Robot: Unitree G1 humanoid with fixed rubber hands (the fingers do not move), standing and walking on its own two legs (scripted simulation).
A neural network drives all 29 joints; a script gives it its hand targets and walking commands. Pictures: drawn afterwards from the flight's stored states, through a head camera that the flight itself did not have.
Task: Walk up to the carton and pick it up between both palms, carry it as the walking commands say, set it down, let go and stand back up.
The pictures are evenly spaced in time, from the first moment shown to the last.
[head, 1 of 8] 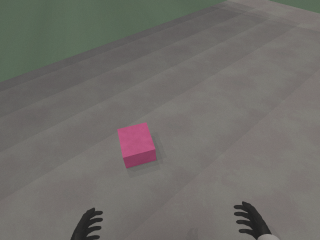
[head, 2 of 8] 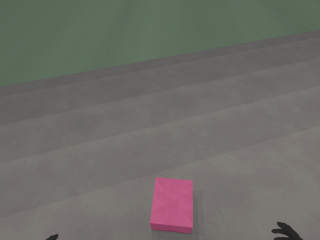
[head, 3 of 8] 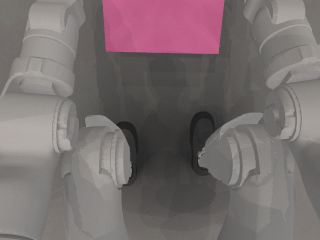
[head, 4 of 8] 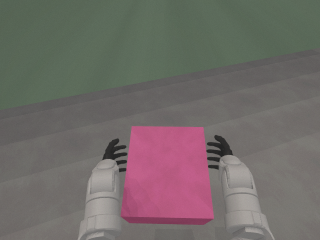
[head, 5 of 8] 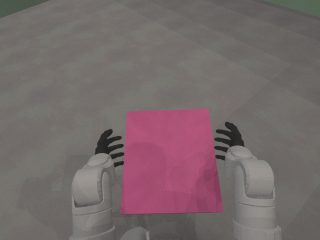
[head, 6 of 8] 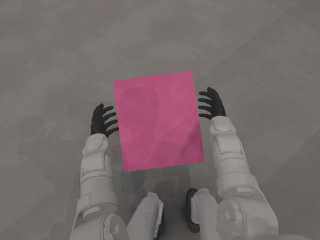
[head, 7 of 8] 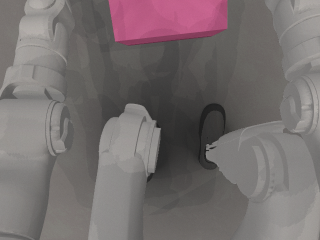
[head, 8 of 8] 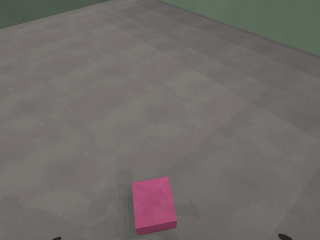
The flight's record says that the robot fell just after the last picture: no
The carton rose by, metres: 0.69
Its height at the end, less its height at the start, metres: +0.00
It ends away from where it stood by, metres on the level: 0.29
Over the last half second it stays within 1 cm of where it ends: yes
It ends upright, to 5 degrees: yes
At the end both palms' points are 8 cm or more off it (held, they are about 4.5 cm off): yes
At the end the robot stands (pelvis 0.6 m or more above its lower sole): yes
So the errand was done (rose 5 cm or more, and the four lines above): yes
